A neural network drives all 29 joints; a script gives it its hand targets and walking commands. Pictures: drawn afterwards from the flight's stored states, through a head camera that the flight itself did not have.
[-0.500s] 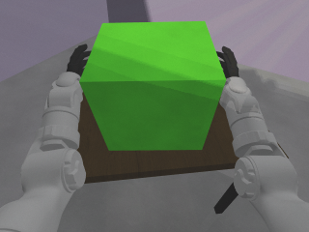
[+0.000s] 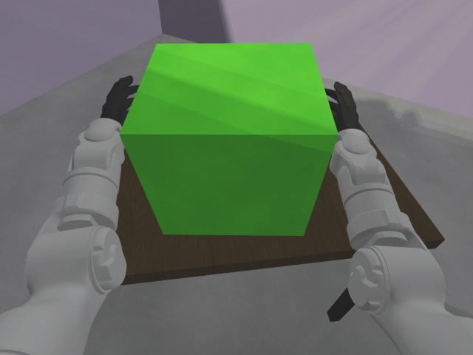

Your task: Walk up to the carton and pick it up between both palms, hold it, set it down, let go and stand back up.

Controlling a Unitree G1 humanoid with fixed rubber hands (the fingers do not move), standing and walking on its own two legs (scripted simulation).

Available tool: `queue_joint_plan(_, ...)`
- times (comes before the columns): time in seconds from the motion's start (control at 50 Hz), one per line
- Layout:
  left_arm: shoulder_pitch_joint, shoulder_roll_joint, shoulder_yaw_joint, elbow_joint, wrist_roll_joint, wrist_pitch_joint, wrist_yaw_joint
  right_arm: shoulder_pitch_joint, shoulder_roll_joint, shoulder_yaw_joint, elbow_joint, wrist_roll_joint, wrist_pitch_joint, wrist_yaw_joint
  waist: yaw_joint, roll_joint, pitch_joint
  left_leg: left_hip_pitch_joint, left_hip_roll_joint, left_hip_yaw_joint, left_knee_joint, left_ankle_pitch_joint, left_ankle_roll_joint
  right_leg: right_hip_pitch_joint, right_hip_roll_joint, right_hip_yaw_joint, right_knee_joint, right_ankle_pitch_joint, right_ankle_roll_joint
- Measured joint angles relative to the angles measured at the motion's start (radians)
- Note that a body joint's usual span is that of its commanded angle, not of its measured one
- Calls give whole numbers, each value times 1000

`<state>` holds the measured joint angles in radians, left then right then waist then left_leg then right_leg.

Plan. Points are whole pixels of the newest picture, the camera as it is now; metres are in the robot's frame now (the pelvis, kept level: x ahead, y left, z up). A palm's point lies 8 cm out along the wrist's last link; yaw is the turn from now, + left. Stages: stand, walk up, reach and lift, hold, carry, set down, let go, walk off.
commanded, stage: set down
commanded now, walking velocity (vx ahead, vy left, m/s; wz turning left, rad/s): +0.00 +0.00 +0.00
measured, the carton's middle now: (233, 143) +0.48 -0.04 +0.11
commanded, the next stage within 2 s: none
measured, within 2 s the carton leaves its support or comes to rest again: rests again in 1.54 s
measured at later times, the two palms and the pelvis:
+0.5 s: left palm (117, 126) +0.47 +0.17 +0.16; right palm (336, 139) +0.41 -0.21 +0.17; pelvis +0.01 +0.00 +0.00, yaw +0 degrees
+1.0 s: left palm (122, 129) +0.48 +0.16 +0.15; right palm (331, 147) +0.41 -0.21 +0.14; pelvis +0.02 +0.00 +0.00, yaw +0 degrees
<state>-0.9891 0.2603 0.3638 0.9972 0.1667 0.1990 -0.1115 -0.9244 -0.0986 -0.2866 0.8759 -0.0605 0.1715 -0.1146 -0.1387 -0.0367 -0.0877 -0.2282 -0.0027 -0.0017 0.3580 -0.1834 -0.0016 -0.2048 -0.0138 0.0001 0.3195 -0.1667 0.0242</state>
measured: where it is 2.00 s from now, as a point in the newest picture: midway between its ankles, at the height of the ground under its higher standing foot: outside the picture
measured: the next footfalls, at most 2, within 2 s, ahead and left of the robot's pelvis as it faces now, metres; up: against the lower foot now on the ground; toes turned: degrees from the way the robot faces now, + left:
none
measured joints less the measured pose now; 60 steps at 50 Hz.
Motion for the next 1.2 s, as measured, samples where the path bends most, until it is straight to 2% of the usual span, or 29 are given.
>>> queue_joint_plan(0.44,-28,37,0,128,0,-88,-19,14,64,-94,0,-85,-28,0,-12,0,13,0,-2,0,0,-9,1,0,-2,0,0,-9,2)
queue_joint_plan(1.2,-31,44,0,208,0,-181,-29,81,117,-166,-8,-155,-117,7,-14,0,37,0,-3,0,0,-24,2,0,-3,0,0,-24,5)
